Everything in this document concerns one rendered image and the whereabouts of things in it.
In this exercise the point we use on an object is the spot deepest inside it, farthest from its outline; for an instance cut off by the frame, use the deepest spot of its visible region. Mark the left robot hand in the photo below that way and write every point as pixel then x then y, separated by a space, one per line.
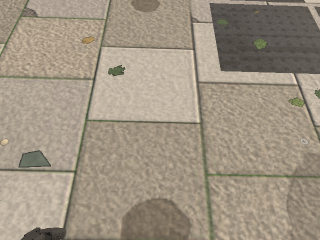
pixel 55 233

